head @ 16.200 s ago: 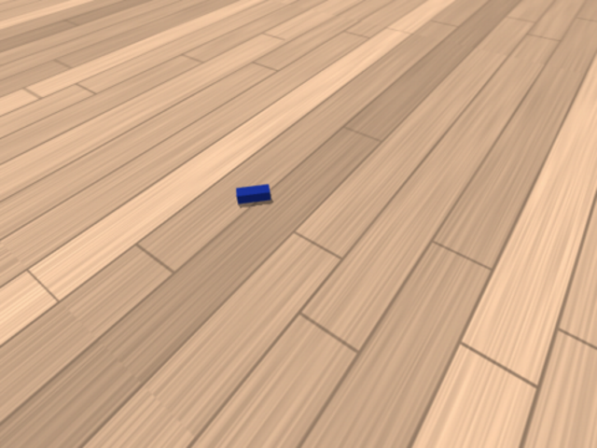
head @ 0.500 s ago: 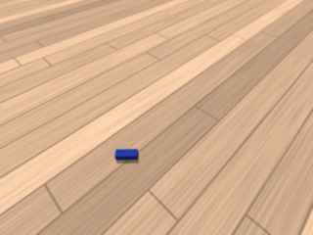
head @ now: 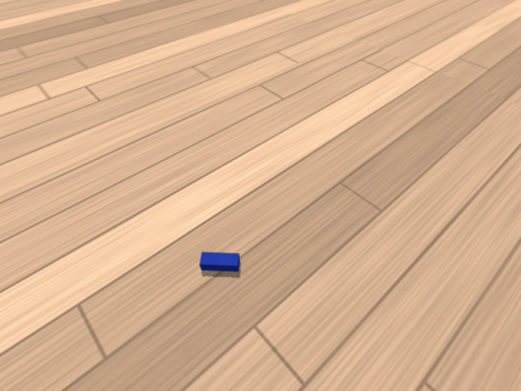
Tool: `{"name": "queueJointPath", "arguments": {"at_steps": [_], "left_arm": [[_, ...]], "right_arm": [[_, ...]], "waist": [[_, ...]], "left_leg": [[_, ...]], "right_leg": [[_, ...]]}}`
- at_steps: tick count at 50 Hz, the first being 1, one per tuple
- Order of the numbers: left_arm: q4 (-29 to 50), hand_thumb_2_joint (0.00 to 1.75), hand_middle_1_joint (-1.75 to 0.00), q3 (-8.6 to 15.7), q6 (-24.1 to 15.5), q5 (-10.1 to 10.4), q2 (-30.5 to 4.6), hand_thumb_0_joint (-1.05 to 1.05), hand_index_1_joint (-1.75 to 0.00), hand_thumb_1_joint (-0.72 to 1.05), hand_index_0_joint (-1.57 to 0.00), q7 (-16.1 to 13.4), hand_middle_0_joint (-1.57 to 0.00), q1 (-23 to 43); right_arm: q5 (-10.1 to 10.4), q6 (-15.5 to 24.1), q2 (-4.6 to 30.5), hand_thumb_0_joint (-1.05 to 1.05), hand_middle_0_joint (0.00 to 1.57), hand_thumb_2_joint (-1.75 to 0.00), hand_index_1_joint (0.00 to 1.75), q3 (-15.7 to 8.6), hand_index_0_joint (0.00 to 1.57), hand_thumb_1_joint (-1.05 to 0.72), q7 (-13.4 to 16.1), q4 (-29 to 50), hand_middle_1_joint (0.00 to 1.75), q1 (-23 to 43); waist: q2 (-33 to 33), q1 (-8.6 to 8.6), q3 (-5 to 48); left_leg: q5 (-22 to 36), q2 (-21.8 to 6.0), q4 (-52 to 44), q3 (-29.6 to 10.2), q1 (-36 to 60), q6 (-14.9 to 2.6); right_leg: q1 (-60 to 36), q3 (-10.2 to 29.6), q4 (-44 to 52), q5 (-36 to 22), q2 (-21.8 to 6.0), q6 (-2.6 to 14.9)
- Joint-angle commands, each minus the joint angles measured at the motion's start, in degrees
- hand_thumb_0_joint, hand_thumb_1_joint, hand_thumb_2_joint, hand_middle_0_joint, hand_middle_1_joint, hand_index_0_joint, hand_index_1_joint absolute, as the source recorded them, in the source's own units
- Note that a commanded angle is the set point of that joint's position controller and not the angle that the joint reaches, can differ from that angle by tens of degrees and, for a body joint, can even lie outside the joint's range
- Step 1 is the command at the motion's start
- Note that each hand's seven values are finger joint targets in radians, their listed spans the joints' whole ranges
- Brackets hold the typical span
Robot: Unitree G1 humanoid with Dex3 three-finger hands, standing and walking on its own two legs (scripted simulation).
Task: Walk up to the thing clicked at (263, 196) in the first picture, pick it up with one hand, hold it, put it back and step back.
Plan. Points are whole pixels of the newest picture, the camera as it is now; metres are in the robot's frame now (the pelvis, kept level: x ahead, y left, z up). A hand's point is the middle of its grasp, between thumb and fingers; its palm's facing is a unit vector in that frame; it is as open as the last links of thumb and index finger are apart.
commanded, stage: walk up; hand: left
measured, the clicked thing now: (220, 261) +0.73 +0.23 -0.74
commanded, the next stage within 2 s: none
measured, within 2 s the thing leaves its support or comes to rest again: neither
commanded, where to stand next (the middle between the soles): +0.35 +0.00 m, yaw -1 degrees
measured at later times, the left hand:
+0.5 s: hand (154, 315) +0.28 +0.24 -0.13, palm faces -0.05 -0.93 -0.37, open 7.4 cm
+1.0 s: hand (146, 296) +0.33 +0.28 -0.16, palm faces -0.09 -0.94 -0.34, open 7.4 cm
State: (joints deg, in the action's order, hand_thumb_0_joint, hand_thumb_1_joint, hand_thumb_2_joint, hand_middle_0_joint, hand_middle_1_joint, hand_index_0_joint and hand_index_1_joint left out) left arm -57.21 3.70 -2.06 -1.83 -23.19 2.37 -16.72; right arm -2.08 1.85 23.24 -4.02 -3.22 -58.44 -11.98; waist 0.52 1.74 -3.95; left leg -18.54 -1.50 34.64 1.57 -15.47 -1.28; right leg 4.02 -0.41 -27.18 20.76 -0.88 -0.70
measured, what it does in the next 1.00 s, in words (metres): walks ahead: right foot, then left foot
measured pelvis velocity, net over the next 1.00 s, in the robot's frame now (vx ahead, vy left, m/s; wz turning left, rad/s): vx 0.27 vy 0.01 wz -0.05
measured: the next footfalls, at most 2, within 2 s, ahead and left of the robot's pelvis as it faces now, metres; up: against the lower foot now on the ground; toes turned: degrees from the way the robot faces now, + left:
right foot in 0.40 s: +0.28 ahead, -0.13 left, +0.00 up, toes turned -4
left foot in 0.76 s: +0.35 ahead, +0.13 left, +0.00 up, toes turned +0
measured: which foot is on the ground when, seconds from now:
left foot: down 0.00-0.42, up 0.44-0.74, down 0.76-1.00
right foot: down 0.00-0.02, up 0.04-0.38, down 0.40-0.78, up 0.80-1.00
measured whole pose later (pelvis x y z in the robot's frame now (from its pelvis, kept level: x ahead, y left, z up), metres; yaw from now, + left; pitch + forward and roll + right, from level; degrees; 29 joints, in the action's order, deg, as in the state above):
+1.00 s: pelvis +0.27 +0.01 -0.01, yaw -3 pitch -2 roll +0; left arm -53.2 2.1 0.4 -0.5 -23.9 1.4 -15.6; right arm -1.5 3.9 21.4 -0.8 -0.6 -49.0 -14.9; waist -2.8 0.0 -5.5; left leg -15.4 -2.9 35.4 3.8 -17.6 -0.4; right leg 20.1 0.9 -44.2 25.5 -1.8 1.3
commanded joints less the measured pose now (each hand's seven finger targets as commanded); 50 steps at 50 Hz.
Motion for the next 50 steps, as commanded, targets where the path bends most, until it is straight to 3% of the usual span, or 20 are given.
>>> {"name": "queueJointPath", "arguments": {"at_steps": [1, 2, 5, 9, 13, 17, 19, 20, 21, 22, 24, 28, 34, 37, 38, 39, 40, 42, 46, 50], "left_arm": [[9.92, 0.9, -0.3, 1.33, -1.3, 1.45, -6.87, 0.0, -0.3, 0.9, -0.2, -0.46, -0.2, 7.1], [8.84, 0.9, -0.3, 2.04, -1.14, 1.08, -11.96, 0.0, -0.3, 0.9, -0.2, -1.53, -0.2, 6.11], [6.99, 0.9, -0.3, 1.46, -1.18, 2.0, -11.87, 0.0, -0.3, 0.9, -0.2, -1.17, -0.2, 0.48], [8.94, 0.9, -0.3, 1.25, -0.74, 1.56, -10.01, 0.0, -0.3, 0.9, -0.2, -0.03, -0.2, 1.74], [12.07, 0.9, -0.3, 1.46, -0.96, 1.03, -9.05, 0.0, -0.3, 0.9, -0.2, 0.82, -0.2, 5.52], [11.57, 0.9, -0.3, 2.58, -0.99, 0.82, -9.45, 0.0, -0.3, 0.9, -0.2, 1.01, -0.2, 3.62], [9.96, 0.9, -0.3, 4.06, -1.64, 0.83, -11.48, 0.0, -0.3, 0.9, -0.2, 0.36, -0.2, -4.03], [9.54, 0.9, -0.3, 5.33, -2.34, 0.48, -14.39, 0.0, -0.3, 0.9, -0.2, -0.31, -0.2, -8.92], [10.88, 0.9, -0.3, 6.22, -2.95, 0.85, -19.26, 0.0, -0.3, 0.9, -0.2, -0.8, -0.2, -11.18], [11.93, 0.9, -0.3, 5.84, -2.78, 1.74, -19.48, 0.0, -0.3, 0.9, -0.2, -0.75, -0.2, -7.77], [13.13, 0.9, -0.3, 5.02, -2.52, 2.23, -16.19, 0.0, -0.3, 0.9, -0.2, -1.12, -0.2, -2.05], [14.48, 0.9, -0.3, 4.02, -3.0, 1.25, -13.37, 0.0, -0.3, 0.9, -0.2, -0.81, -0.2, 0.36], [15.95, 0.9, -0.3, 3.45, -1.7, 0.62, -13.29, 0.0, -0.3, 0.9, -0.2, -0.48, -0.2, 1.02], [15.79, 0.9, -0.3, 1.6, -0.11, 1.23, -10.11, 0.0, -0.3, 0.9, -0.2, -0.88, -0.2, 3.64], [15.46, 0.9, -0.3, 0.67, 0.38, 1.48, -7.52, 0.0, -0.3, 0.9, -0.2, -1.04, -0.2, 2.88], [15.97, 0.9, -0.3, -0.02, 0.64, 1.86, -5.45, 0.0, -0.3, 0.9, -0.2, -0.96, -0.2, 0.41], [13.14, 0.9, -0.3, 1.72, 1.31, 1.78, -11.32, 0.0, -0.3, 0.9, -0.2, -1.73, -0.2, -1.12], [11.12, 0.9, -0.3, 1.82, 1.63, 1.48, -12.26, 0.0, -0.3, 0.9, -0.2, -1.87, -0.2, -1.56], [7.52, 0.9, -0.3, 1.57, 0.98, 1.33, -10.98, 0.0, -0.3, 0.9, -0.2, -1.4, -0.2, -2.85], [5.21, 0.9, -0.3, 1.22, 0.59, 1.49, -8.98, 0.0, -0.3, 0.9, -0.2, -2.07, -0.2, -2.44]], "right_arm": [[-1.32, 3.4, 19.61, 0.0, 0.2, -0.9, 0.3, -6.63, 0.2, -0.9, 1.47, 3.43, 0.3, -14.41], [0.43, 3.24, 19.34, 0.0, 0.2, -0.9, 0.3, -6.37, 0.2, -0.9, 1.48, 5.05, 0.3, -11.65], [1.37, 3.19, 12.84, 0.0, 0.2, -0.9, 0.3, -3.98, 0.2, -0.9, 2.25, 9.18, 0.3, -4.91], [1.41, 3.26, 12.57, 0.0, 0.2, -0.9, 0.3, -3.46, 0.2, -0.9, 2.51, 10.75, 0.3, -7.54], [1.59, 3.04, 13.3, 0.0, 0.2, -0.9, 0.3, -3.71, 0.2, -0.9, 2.15, 13.33, 0.3, -6.91], [1.66, 2.42, 13.36, 0.0, 0.2, -0.9, 0.3, -3.54, 0.2, -0.9, 2.12, 15.66, 0.3, -5.78], [1.68, 2.44, 12.19, 0.0, 0.2, -0.9, 0.3, -2.91, 0.2, -0.9, 2.08, 16.85, 0.3, -4.99], [1.93, 2.53, 9.01, 0.0, 0.2, -0.9, 0.3, -1.77, 0.2, -0.9, 2.04, 16.95, 0.3, -8.67], [2.25, 2.27, 6.86, 0.0, 0.2, -0.9, 0.3, -0.97, 0.2, -0.9, 1.92, 17.61, 0.3, -12.45], [1.77, 1.53, 12.74, 0.0, 0.2, -0.9, 0.3, -2.4, 0.2, -0.9, 2.58, 15.97, 0.3, -10.38], [2.43, 1.39, 13.04, 0.0, 0.2, -0.9, 0.3, -2.56, 0.2, -0.9, 2.42, 14.16, 0.3, -10.11], [1.37, 1.1, 11.1, 0.0, 0.2, -0.9, 0.3, -2.54, 0.2, -0.9, 0.75, 11.92, 0.3, -13.46], [0.4, 2.04, 8.61, 0.0, 0.2, -0.9, 0.3, -2.29, 0.2, -0.9, 1.2, 12.38, 0.3, -9.57], [0.35, 2.98, 8.83, 0.0, 0.2, -0.9, 0.3, -2.24, 0.2, -0.9, 2.82, 10.35, 0.3, -11.78], [-0.12, 3.35, 11.36, 0.0, 0.2, -0.9, 0.3, -2.55, 0.2, -0.9, 3.5, 10.24, 0.3, -12.82], [-0.56, 3.98, 15.86, 0.0, 0.2, -0.9, 0.3, -3.25, 0.2, -0.9, 3.68, 11.92, 0.3, -12.26], [0.37, 3.74, 19.17, 0.0, 0.2, -0.9, 0.3, -3.86, 0.2, -0.9, 3.6, 12.41, 0.3, -10.08], [0.48, 3.61, 16.61, 0.0, 0.2, -0.9, 0.3, -3.16, 0.2, -0.9, 3.94, 13.04, 0.3, -5.65], [0.63, 3.52, 14.34, 0.0, 0.2, -0.9, 0.3, -1.91, 0.2, -0.9, 3.92, 12.85, 0.3, -3.51], [1.4, 2.27, 14.24, 0.0, 0.2, -0.9, 0.3, -1.14, 0.2, -0.9, 3.83, 12.5, 0.3, -0.11]], "waist": [[17.46, -9.65, 4.28], [7.9, -7.85, 4.04], [4.19, -2.92, 1.29], [7.4, -3.87, -1.4], [8.54, -3.89, -1.43], [5.66, -2.37, -1.54], [-0.52, 2.62, 2.24], [-10.53, 4.62, 6.14], [-19.32, 3.81, 9.39], [-11.02, 3.29, 6.69], [-5.39, 1.18, -0.13], [-8.07, -1.62, -0.99], [-9.01, -0.24, 1.19], [-3.54, -3.23, 4.33], [3.4, -4.14, 4.33], [12.37, -2.97, 3.27], [8.5, -3.14, 1.94], [6.66, -1.9, -0.43], [9.3, -1.31, 3.71], [10.51, -0.22, 4.72]], "left_leg": [[0.32, -17.66, -22.92, -32.51, 29.44, -7.4], [5.68, -21.52, -20.11, -33.55, 25.14, -12.73], [19.03, -15.57, -17.86, -17.25, 20.59, -9.84], [34.37, -12.8, -17.3, -8.08, 17.56, -10.14], [32.12, -10.82, -16.33, -3.7, 12.1, -9.16], [18.55, -10.86, -12.88, -5.26, 3.28, -8.49], [22.7, -8.68, 0.77, -4.35, -1.24, -6.63], [18.3, -3.35, 17.13, -0.48, -5.58, -4.61], [-10.01, 5.18, 32.58, 1.17, -15.69, -1.72], [-14.44, 3.09, 38.2, -4.61, -16.39, -1.86], [-7.88, -0.42, 37.67, -7.64, -16.58, -1.78], [-1.27, -2.57, 23.9, -3.6, -10.1, 0.27], [3.38, -1.12, 4.6, 1.7, -1.78, 1.91], [8.84, 0.7, -3.65, 1.27, 11.0, 0.75], [4.37, -5.25, -10.77, -6.94, 11.29, -0.91], [-1.95, -18.0, -19.16, -28.06, 9.01, -5.07], [-12.17, -21.87, -21.26, -33.27, 2.36, -11.43], [-11.86, -18.38, -20.42, -27.02, 1.88, -11.62], [10.25, -14.14, -13.34, -13.53, 3.58, -9.48], [20.81, -12.52, -7.29, -8.21, -1.39, -7.74]], "right_leg": [[34.02, -0.05, -28.76, 8.28, 7.19, 2.76], [33.14, 7.31, -33.71, 12.15, 2.76, 3.66], [30.43, 8.03, -32.38, 3.51, -1.02, 3.64], [28.15, 3.8, -22.83, -2.16, -1.78, 1.38], [20.48, -1.13, -10.98, -10.2, -2.61, 2.44], [10.19, -2.66, -8.48, -12.05, -0.75, 3.26], [-2.94, -1.78, -4.82, -10.68, 0.5, 4.86], [-9.44, 6.13, 1.67, -4.37, -4.12, 6.83], [-13.98, 35.12, 10.61, 1.45, -21.99, 13.47], [-6.27, 41.68, 13.2, 8.63, -24.61, 18.2], [3.32, 29.03, 14.7, 11.85, -20.08, 16.85], [11.58, 12.67, 13.89, 1.56, -12.04, 13.36], [15.73, 7.36, 8.38, -3.81, -11.27, 12.96], [22.95, 4.32, -3.34, -4.54, -8.43, 9.51], [25.18, 2.07, -10.31, -1.28, -5.33, 6.83], [28.32, 0.11, -19.94, 7.21, 1.96, 3.04], [24.52, 4.25, -26.2, 13.67, 0.68, 3.29], [26.43, 6.99, -29.57, 9.64, -0.92, 3.16], [19.8, 2.93, -19.62, 6.5, -2.43, 2.16], [9.44, -1.67, -8.08, -2.24, -0.15, 2.42]]}}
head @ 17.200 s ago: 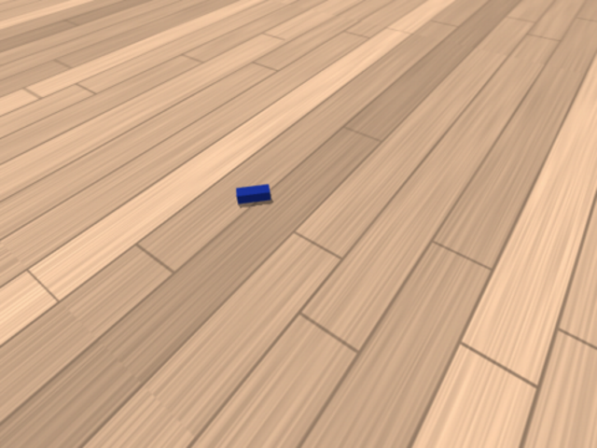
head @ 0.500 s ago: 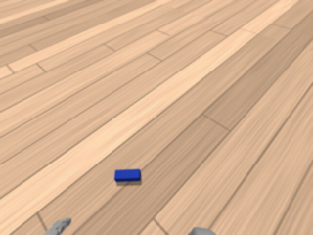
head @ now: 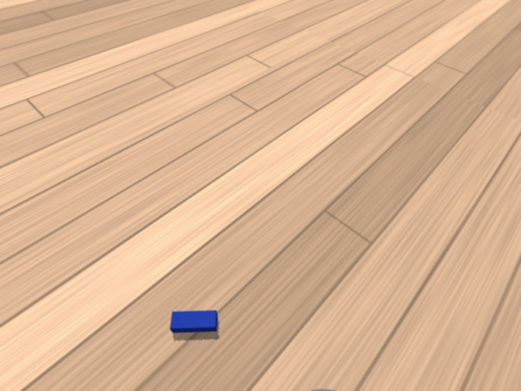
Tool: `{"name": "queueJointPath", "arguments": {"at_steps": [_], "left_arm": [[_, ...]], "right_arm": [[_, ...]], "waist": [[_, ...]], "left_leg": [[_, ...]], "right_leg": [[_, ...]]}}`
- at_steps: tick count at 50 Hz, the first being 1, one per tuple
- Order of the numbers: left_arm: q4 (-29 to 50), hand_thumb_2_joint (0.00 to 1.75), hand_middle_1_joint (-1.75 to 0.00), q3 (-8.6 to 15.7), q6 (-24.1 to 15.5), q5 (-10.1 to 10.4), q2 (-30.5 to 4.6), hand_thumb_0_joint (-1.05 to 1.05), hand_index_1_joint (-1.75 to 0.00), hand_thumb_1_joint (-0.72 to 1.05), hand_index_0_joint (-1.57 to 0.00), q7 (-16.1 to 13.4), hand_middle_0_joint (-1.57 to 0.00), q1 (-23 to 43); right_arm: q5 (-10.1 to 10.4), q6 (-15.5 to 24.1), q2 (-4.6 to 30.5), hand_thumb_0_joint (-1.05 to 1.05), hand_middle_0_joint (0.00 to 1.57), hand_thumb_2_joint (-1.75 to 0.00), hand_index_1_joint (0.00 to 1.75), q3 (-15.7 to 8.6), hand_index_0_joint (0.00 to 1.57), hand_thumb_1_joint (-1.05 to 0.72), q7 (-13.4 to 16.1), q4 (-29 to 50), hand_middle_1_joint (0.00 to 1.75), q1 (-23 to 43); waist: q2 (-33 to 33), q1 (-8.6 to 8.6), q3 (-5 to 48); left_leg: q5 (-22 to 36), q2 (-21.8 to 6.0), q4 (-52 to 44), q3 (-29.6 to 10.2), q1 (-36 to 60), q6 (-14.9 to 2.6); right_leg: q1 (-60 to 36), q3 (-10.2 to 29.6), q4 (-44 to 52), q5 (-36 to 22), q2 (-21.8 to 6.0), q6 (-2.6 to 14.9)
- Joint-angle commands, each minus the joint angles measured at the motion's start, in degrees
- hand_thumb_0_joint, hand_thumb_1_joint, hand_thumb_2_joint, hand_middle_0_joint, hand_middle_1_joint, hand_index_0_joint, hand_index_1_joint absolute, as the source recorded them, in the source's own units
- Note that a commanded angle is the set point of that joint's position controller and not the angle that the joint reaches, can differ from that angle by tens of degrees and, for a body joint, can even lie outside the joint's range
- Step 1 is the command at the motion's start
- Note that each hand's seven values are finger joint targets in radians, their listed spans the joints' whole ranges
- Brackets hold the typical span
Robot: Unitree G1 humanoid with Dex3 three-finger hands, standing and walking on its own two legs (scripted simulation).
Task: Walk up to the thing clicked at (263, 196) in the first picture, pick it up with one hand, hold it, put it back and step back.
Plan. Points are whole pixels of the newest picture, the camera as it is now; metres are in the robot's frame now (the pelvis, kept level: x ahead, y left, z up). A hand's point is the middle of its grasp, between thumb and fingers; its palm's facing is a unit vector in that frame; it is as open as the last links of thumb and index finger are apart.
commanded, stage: walk up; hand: left
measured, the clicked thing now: (194, 321) +0.45 +0.24 -0.73
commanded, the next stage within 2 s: stand in 1.26 s
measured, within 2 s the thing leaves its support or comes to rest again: neither
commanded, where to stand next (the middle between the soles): +0.08 -0.01 m, yaw +2 degrees
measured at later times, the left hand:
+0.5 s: hand out of the picture +0.14 +0.23 -0.13, palm faces -0.02 -0.94 -0.35, open 7.4 cm
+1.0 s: hand out of the picture +0.11 +0.24 -0.14, palm faces -0.04 -0.94 -0.33, open 7.4 cm
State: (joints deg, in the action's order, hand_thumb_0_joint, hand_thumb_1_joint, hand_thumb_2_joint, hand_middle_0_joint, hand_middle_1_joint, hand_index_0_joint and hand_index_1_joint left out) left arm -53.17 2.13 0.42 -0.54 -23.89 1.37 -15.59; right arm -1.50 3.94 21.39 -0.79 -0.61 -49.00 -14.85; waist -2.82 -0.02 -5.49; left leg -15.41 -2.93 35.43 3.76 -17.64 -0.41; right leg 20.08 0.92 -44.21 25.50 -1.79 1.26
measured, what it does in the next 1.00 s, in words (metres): steps on the spot: right foot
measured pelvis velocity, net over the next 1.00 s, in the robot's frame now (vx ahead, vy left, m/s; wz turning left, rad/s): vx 0.03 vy -0.01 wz -0.01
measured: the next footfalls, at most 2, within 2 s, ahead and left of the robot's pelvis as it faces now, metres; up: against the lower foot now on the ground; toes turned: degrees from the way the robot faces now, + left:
right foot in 0.06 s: +0.07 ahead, -0.15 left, +0.00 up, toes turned +0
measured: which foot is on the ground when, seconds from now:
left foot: down 0.00-1.00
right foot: up 0.00-0.04, down 0.06-1.00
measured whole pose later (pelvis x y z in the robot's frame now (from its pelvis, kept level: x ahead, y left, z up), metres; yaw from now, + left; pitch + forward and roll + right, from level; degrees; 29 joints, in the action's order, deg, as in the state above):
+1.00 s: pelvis +0.03 -0.01 +0.02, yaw -1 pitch -2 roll +0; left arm -66.7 0.4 0.1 -0.6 -19.8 0.8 -5.3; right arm -0.4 0.9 20.1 0.0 -0.8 -66.4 -5.8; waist 0.0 -0.4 -3.4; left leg -10.2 -3.3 19.7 4.3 -7.1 1.5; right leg 6.9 0.2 -19.2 10.1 -1.7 -1.6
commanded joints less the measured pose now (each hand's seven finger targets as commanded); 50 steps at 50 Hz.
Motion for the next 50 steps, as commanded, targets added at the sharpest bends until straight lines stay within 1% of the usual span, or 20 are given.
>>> {"name": "queueJointPath", "arguments": {"at_steps": [1, 2, 3, 4, 5, 6, 7, 8, 10, 12, 14, 19, 21, 22, 25, 26, 30, 35, 40, 50], "left_arm": [[0.46, 0.9, -0.3, 2.75, -2.17, 0.01, -8.38, 0.0, -0.3, 0.9, -0.2, -1.22, -0.2, -3.42], [0.16, 0.9, -0.3, 3.03, -2.54, -0.29, -9.47, 0.0, -0.3, 0.9, -0.2, -1.44, -0.2, -2.88], [0.55, 0.9, -0.3, 3.32, -3.01, -0.7, -12.11, 0.0, -0.3, 0.9, -0.2, -1.6, -0.2, -1.27], [1.16, 0.9, -0.3, 3.21, -3.21, -0.12, -14.47, 0.0, -0.3, 0.9, -0.2, -1.38, -0.2, 2.41], [1.6, 0.9, -0.3, 2.74, -3.08, 0.14, -14.49, 0.0, -0.3, 0.9, -0.2, -1.18, -0.2, 5.66], [1.62, 0.9, -0.3, 1.92, -3.04, 0.31, -12.75, 0.0, -0.3, 0.9, -0.2, -1.13, -0.2, 6.74], [0.87, 0.9, -0.3, 1.51, -2.98, 0.58, -11.45, 0.0, -0.3, 0.9, -0.2, -1.2, -0.2, 7.04], [0.27, 0.9, -0.3, 1.33, -2.92, 0.59, -10.89, 0.0, -0.3, 0.9, -0.2, -1.29, -0.2, 7.3], [-1.24, 0.9, -0.3, 1.25, -2.99, 0.62, -10.57, 0.0, -0.3, 0.9, -0.2, -1.35, -0.2, 6.99], [-2.01, 0.9, -0.3, 1.21, -2.99, 0.7, -10.86, 0.0, -0.3, 0.9, -0.2, -1.58, -0.2, 7.85], [-3.04, 0.9, -0.3, 1.07, -2.82, 0.96, -10.38, 0.0, -0.3, 0.9, -0.2, -1.7, -0.2, 8.98], [-4.82, 0.9, -0.3, 0.73, -2.33, 0.87, -9.81, 0.0, -0.3, 0.9, -0.2, -1.74, -0.2, 12.1], [-5.3, 0.9, -0.3, 0.7, -2.26, 0.83, -9.26, 0.0, -0.3, 0.9, -0.2, -1.66, -0.2, 13.4], [-5.97, 0.9, -0.3, 0.61, -2.2, 0.82, -8.94, 0.0, -0.3, 0.9, -0.2, -1.64, -0.2, 12.97], [-6.97, 0.9, -0.3, 0.69, -2.18, 0.74, -9.05, 0.0, -0.3, 0.9, -0.2, -1.56, -0.2, 13.5], [-7.01, 0.9, -0.3, 0.71, -2.16, 0.61, -9.12, 0.0, -0.3, 0.9, -0.2, -1.52, -0.2, 14.76], [-7.99, 0.9, -0.3, 0.62, -1.91, 0.42, -8.82, 0.0, -0.3, 0.9, -0.2, -1.36, -0.2, 15.2], [-8.69, 0.9, -0.3, 0.73, -1.89, 0.21, -8.43, 0.0, -0.3, 0.9, -0.2, -1.18, -0.2, 15.05], [-9.17, 0.9, -0.3, 0.72, -1.77, 0.17, -8.39, 0.0, -0.3, 0.9, -0.2, -1.11, -0.2, 14.57], [-9.62, 0.9, -0.3, 0.57, -1.86, 0.2, -7.95, 0.0, -0.3, 0.9, -0.2, -1.21, -0.2, 13.21]], "right_arm": [[1.24, -0.3, 15.12, 0.0, 0.2, -0.9, 0.3, -3.94, 0.2, -0.9, 1.21, 2.94, 0.3, 3.45], [1.77, -0.65, 13.05, 0.0, 0.2, -0.9, 0.3, -3.17, 0.2, -0.9, 1.17, 2.84, 0.3, 3.72], [2.28, -0.79, 11.21, 0.0, 0.2, -0.9, 0.3, -2.6, 0.2, -0.9, 1.17, 2.88, 0.3, 3.3], [2.44, -1.21, 10.04, 0.0, 0.2, -0.9, 0.3, -2.57, 0.2, -0.9, 1.22, 1.6, 0.3, 2.76], [2.2, -1.53, 10.85, 0.0, 0.2, -0.9, 0.3, -2.83, 0.2, -0.9, 1.4, -0.26, 0.3, 2.71], [1.9, -1.26, 11.54, 0.0, 0.2, -0.9, 0.3, -2.91, 0.2, -0.9, 1.35, -1.69, 0.3, 2.23], [1.89, -1.04, 12.53, 0.0, 0.2, -0.9, 0.3, -2.97, 0.2, -0.9, 1.13, -2.46, 0.3, 3.88], [1.9, -0.91, 13.02, 0.0, 0.2, -0.9, 0.3, -3.04, 0.2, -0.9, 0.97, -3.15, 0.3, 5.2], [2.01, -0.75, 12.86, 0.0, 0.2, -0.9, 0.3, -2.44, 0.2, -0.9, 0.79, -4.42, 0.3, 6.42], [2.14, -0.97, 12.39, 0.0, 0.2, -0.9, 0.3, -2.15, 0.2, -0.9, 0.9, -5.62, 0.3, 7.29], [2.12, -1.14, 12.17, 0.0, 0.2, -0.9, 0.3, -1.97, 0.2, -0.9, 0.98, -7.12, 0.3, 8.34], [1.73, -1.63, 11.79, 0.0, 0.2, -0.9, 0.3, -1.7, 0.2, -0.9, 0.82, -9.68, 0.3, 11.15], [1.6, -1.56, 11.91, 0.0, 0.2, -0.9, 0.3, -1.65, 0.2, -0.9, 0.83, -10.9, 0.3, 11.14], [1.53, -1.56, 12.03, 0.0, 0.2, -0.9, 0.3, -1.66, 0.2, -0.9, 0.77, -11.19, 0.3, 12.27], [1.5, -1.57, 11.29, 0.0, 0.2, -0.9, 0.3, -1.35, 0.2, -0.9, 0.76, -11.83, 0.3, 12.97], [1.41, -1.64, 11.33, 0.0, 0.2, -0.9, 0.3, -1.36, 0.2, -0.9, 0.75, -12.14, 0.3, 12.74], [1.18, -1.73, 11.36, 0.0, 0.2, -0.9, 0.3, -1.38, 0.2, -0.9, 0.73, -13.1, 0.3, 13.46], [1.15, -1.52, 11.76, 0.0, 0.2, -0.9, 0.3, -1.47, 0.2, -0.9, 0.72, -13.71, 0.3, 12.98], [1.07, -1.57, 11.42, 0.0, 0.2, -0.9, 0.3, -1.34, 0.2, -0.9, 0.67, -13.78, 0.3, 12.94], [1.15, -1.76, 11.21, 0.0, 0.2, -0.9, 0.3, -1.61, 0.2, -0.9, 0.71, -13.87, 0.3, 12.06]], "waist": [[11.69, 1.7, 6.97], [8.79, 2.18, 7.69], [2.57, 1.13, 8.09], [-1.5, -0.8, 6.72], [-1.93, -1.62, 5.19], [-0.44, -2.2, 6.05], [0.52, -1.46, 6.51], [-0.47, -0.97, 6.54], [-1.2, -0.02, 8.38], [-1.74, -0.2, 9.17], [-0.44, 0.05, 9.16], [0.47, 0.1, 7.43], [1.54, -0.14, 8.72], [2.08, 0.34, 8.67], [1.39, 0.47, 8.69], [1.35, 0.02, 8.27], [2.35, 0.15, 6.31], [3.41, -0.04, 7.76], [3.05, -0.06, 6.88], [2.78, -0.13, 7.44]], "left_leg": [[17.4, -9.41, -5.36, -8.84, 0.31, -6.96], [14.15, -8.26, -3.67, -8.2, -1.98, -4.62], [9.58, -5.24, -0.11, -6.08, -3.85, -2.19], [-1.24, -0.4, 2.12, -3.47, -0.11, -0.29], [-5.3, 0.13, 0.71, -3.85, 5.18, -0.5], [-1.06, -1.36, -3.62, -4.92, 8.01, -1.0], [4.02, -2.9, -4.87, -5.42, 8.61, -1.5], [7.77, -4.17, -5.7, -6.27, 7.52, -2.23], [14.06, -5.06, -5.95, -6.27, 7.77, -2.78], [16.16, -4.48, -6.42, -4.94, 8.79, -2.15], [16.75, -4.33, -7.79, -4.73, 9.49, -1.54], [13.27, -4.48, -11.86, -4.71, 10.81, -1.14], [14.25, -5.13, -13.58, -4.84, 11.14, -1.06], [14.02, -5.19, -14.2, -5.0, 11.33, -1.14], [14.95, -5.04, -14.85, -4.28, 12.38, -0.81], [13.56, -4.96, -15.77, -4.19, 11.77, -0.62], [9.17, -4.98, -18.01, -4.34, 11.49, -0.48], [8.78, -5.34, -19.04, -4.67, 11.97, -0.49], [7.53, -5.28, -19.48, -4.68, 12.46, -0.34], [9.31, -5.27, -19.67, -4.92, 13.49, -0.35]], "right_leg": [[-9.14, -3.19, 14.41, -11.88, 1.33, 0.64], [-12.14, -0.19, 16.0, -16.9, -0.58, 1.38], [-12.78, 8.18, 17.86, -22.66, -6.27, 3.59], [-4.87, 15.74, 20.65, -19.64, -12.42, 7.74], [0.48, 15.46, 20.46, -18.28, -13.1, 8.97], [0.49, 11.91, 18.61, -21.3, -11.04, 6.71], [-0.2, 7.9, 17.53, -21.45, -8.12, 4.15], [-2.2, 5.4, 16.67, -21.52, -6.05, 2.61], [-6.72, 3.91, 16.24, -25.24, -5.18, 1.71], [-8.41, 4.55, 17.16, -28.87, -6.11, 1.94], [-9.39, 4.17, 17.57, -29.92, -6.18, 1.9], [-8.95, 4.25, 22.13, -23.87, -6.04, 1.13], [-11.36, 3.78, 22.49, -24.32, -5.88, 1.07], [-11.65, 3.24, 23.22, -24.36, -5.54, 0.75], [-12.44, 3.41, 24.67, -26.18, -5.63, 0.38], [-12.91, 3.61, 25.4, -25.19, -5.81, 0.39], [-11.51, 3.77, 27.5, -20.42, -5.41, 0.11], [-13.06, 3.45, 27.91, -20.37, -5.21, 0.15], [-11.12, 3.8, 28.66, -18.36, -5.01, -0.06], [-11.75, 3.49, 28.57, -20.5, -4.99, -0.44]]}}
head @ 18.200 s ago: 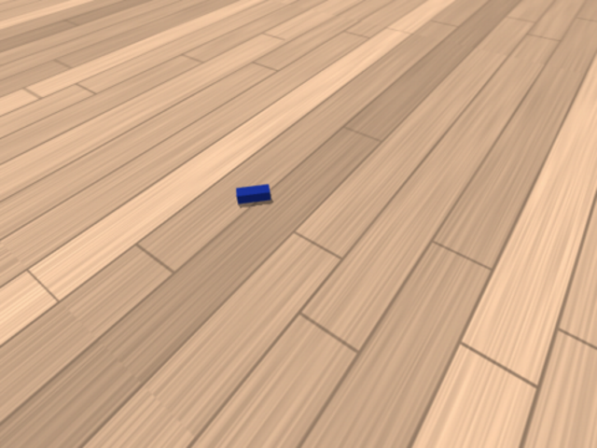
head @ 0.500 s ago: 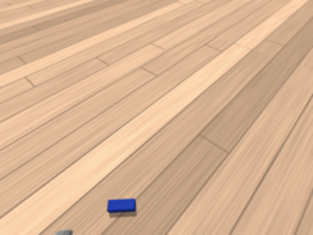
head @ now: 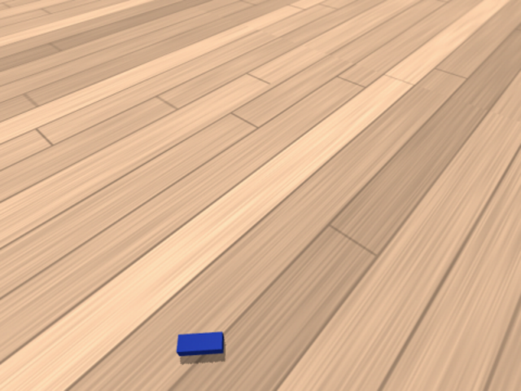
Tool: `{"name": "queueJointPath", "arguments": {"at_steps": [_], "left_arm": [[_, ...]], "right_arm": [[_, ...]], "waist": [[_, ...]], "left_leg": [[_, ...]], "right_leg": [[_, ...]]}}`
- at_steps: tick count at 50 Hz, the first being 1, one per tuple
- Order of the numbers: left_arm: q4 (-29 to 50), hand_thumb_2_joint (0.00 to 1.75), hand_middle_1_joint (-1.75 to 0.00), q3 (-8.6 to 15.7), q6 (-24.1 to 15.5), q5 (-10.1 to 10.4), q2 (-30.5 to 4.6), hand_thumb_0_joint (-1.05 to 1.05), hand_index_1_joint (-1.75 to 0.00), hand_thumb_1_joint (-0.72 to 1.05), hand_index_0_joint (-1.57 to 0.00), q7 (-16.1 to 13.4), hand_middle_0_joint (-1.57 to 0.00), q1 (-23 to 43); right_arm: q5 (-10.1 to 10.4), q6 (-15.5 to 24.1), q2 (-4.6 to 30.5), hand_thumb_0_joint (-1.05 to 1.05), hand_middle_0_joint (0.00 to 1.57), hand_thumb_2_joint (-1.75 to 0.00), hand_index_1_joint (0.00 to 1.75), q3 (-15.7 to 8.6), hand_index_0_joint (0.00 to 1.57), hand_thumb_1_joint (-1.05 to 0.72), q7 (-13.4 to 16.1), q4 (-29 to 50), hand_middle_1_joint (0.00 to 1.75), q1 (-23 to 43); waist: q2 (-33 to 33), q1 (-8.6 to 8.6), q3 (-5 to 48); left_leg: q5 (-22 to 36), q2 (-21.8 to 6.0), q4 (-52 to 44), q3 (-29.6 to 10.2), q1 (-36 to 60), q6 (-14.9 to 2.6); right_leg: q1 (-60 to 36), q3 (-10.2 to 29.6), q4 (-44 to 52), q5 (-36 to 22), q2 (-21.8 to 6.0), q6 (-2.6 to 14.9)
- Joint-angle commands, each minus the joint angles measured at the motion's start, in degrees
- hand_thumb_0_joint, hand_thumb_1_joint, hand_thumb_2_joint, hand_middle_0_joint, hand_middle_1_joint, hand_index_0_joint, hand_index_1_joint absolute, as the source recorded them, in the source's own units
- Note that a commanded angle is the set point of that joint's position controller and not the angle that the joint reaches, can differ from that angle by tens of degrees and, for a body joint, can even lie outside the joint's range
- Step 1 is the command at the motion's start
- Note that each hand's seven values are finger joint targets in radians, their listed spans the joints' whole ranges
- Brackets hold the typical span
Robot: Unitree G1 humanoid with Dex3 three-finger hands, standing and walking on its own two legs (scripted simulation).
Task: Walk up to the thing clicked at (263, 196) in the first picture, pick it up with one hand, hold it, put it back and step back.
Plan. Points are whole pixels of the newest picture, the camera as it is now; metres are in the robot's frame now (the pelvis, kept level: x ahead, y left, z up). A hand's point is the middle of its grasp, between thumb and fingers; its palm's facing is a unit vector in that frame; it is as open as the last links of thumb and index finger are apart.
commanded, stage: walk up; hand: left
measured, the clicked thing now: (200, 343) +0.42 +0.26 -0.76
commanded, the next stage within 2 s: stand in 0.26 s
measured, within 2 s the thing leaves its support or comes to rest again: neither
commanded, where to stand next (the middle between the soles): +0.05 +0.00 m, yaw +3 degrees
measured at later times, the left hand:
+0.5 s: hand out of the picture +0.08 +0.26 -0.16, palm faces -0.03 -0.94 -0.35, open 7.4 cm
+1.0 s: hand out of the picture +0.08 +0.25 -0.16, palm faces -0.03 -0.94 -0.35, open 7.4 cm
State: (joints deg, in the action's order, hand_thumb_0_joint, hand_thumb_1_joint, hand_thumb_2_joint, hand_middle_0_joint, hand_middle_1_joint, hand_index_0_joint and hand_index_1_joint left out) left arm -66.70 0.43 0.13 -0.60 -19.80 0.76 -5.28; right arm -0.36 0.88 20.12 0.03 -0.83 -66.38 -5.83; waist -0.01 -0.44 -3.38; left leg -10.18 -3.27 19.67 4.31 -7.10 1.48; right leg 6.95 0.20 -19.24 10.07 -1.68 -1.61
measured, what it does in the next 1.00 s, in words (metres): stands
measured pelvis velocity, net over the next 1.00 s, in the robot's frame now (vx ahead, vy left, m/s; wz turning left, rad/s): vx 0.01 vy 0.00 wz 0.02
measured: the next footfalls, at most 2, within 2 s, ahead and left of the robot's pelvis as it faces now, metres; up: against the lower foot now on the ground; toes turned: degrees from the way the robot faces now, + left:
none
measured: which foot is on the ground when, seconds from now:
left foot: down 0.00-1.00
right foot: down 0.00-1.00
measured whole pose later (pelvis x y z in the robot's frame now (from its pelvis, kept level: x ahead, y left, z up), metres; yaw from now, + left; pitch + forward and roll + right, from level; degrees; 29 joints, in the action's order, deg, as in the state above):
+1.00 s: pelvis +0.01 +0.00 +0.00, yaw +1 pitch -2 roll +0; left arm -64.8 -0.4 -0.5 -0.6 -20.3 0.1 -5.9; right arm -0.5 0.3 20.0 -0.1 -0.9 -65.7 -5.4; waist -0.2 -0.5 -3.0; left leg -10.1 -2.8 18.3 3.5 -6.3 1.5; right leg 5.7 -0.7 -17.9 10.4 -2.2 -1.8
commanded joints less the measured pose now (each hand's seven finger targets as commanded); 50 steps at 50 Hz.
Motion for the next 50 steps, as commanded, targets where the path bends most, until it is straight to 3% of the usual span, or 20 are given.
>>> {"name": "queueJointPath", "arguments": {"at_steps": [1, 12, 17, 28, 36, 39, 42, 50], "left_arm": [[3.74, 0.9, -0.3, 2.25, -1.55, 0.2, -11.89, 0.0, -0.3, 0.9, -0.2, -0.65, -0.2, 2.76], [4.05, 0.9, -0.3, 2.11, -1.5, 0.03, -11.85, 0.0, -0.3, 0.9, -0.2, -0.79, -0.2, 2.3], [4.47, 0.9, -0.3, 1.89, -1.94, 0.08, -12.32, 0.0, -0.3, 0.9, -0.2, -1.13, -0.2, 1.56], [4.87, 0.9, -0.3, 1.56, -2.0, 0.13, -12.72, 0.0, -0.3, 0.9, -0.2, -1.25, -0.2, 1.61], [5.29, 0.9, -0.3, 1.68, -2.08, 0.11, -13.14, 0.0, -0.3, 0.9, -0.2, -1.33, -0.2, 1.54], [5.21, 0.9, -0.3, 1.46, -2.09, 0.12, -12.78, 0.0, -0.3, 0.9, -0.2, -1.3, -0.2, 1.08], [5.18, 0.9, -0.3, 1.63, -1.85, 0.08, -12.94, 0.0, -0.3, 0.9, -0.2, -1.35, -0.2, 1.58], [5.24, 0.9, -0.3, 1.77, -1.95, 0.08, -13.15, 0.0, -0.3, 0.9, -0.2, -1.31, -0.2, 1.1]], "right_arm": [[-0.02, 1.29, 12.66, 0.0, 0.2, -0.9, 0.3, -2.54, 0.2, -0.9, 0.92, 3.67, 0.3, 3.28], [0.0, 1.18, 12.28, 0.0, 0.2, -0.9, 0.3, -2.71, 0.2, -0.9, 0.91, 4.0, 0.3, 3.84], [-0.3, 1.1, 12.36, 0.0, 0.2, -0.9, 0.3, -2.73, 0.2, -0.9, 1.01, 3.84, 0.3, 3.78], [-0.17, 0.72, 12.03, 0.0, 0.2, -0.9, 0.3, -2.58, 0.2, -0.9, 0.75, 3.88, 0.3, 4.05], [-0.23, 0.81, 12.15, 0.0, 0.2, -0.9, 0.3, -2.6, 0.2, -0.9, 0.81, 3.78, 0.3, 3.35], [-0.21, 0.76, 12.15, 0.0, 0.2, -0.9, 0.3, -2.5, 0.2, -0.9, 0.84, 3.85, 0.3, 3.59], [-0.24, 0.52, 12.08, 0.0, 0.2, -0.9, 0.3, -2.5, 0.2, -0.9, 0.87, 3.83, 0.3, 3.16], [-0.24, 0.65, 11.97, 0.0, 0.2, -0.9, 0.3, -2.44, 0.2, -0.9, 0.85, 4.12, 0.3, 2.98]], "waist": [[0.25, 0.24, 5.43], [0.13, 0.32, 5.21], [0.33, 0.32, 5.68], [-0.21, 0.15, 4.93], [-0.35, 0.01, 7.33], [-0.31, 0.18, 6.01], [-0.19, 0.02, 5.02], [-0.14, 0.14, 5.31]], "left_leg": [[4.42, -5.01, -3.88, -5.56, 2.78, -2.31], [5.39, -4.87, -4.31, -5.7, 2.45, -2.34], [9.65, -5.64, -4.21, -5.71, 3.63, -2.05], [6.13, -5.24, -4.63, -5.72, 2.35, -1.85], [10.91, -5.61, -3.66, -5.64, 3.78, -1.93], [10.82, -5.58, -3.72, -5.62, 3.59, -1.78], [6.68, -5.25, -4.39, -5.56, 2.26, -1.86], [8.21, -5.24, -4.24, -5.76, 2.61, -1.87]], "right_leg": [[1.18, 3.86, 3.61, -5.33, -4.91, 2.3], [0.51, 3.74, 3.41, -7.02, -5.22, 2.06], [0.16, 3.52, 3.36, -9.13, -6.15, 1.96], [0.26, 3.46, 4.31, -6.36, -6.3, 1.99], [-1.72, 3.2, 3.29, -11.23, -6.55, 2.32], [-0.74, 2.91, 3.66, -10.5, -6.34, 2.09], [-0.53, 3.13, 4.24, -6.87, -6.32, 2.2], [-1.17, 3.06, 4.12, -8.28, -6.44, 2.26]]}}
